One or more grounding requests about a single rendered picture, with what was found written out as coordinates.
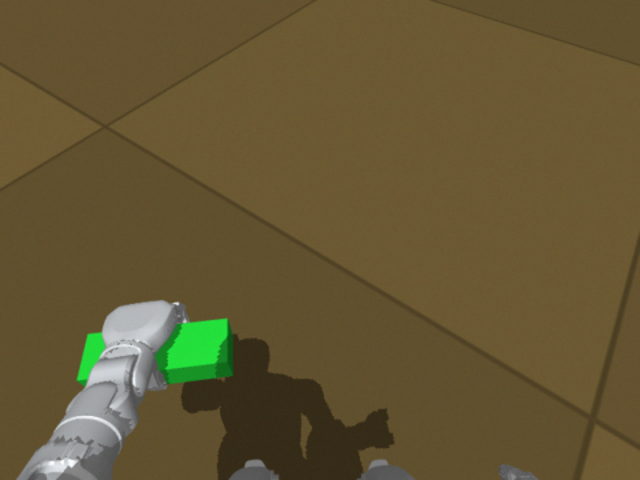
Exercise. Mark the carton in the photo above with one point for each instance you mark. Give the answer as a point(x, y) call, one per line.
point(194, 351)

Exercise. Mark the left robot hand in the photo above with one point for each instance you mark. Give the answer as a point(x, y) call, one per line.
point(150, 323)

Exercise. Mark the left robot arm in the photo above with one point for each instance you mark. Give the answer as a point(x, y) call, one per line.
point(87, 441)

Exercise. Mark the right robot hand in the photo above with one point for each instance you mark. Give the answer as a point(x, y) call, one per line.
point(508, 472)

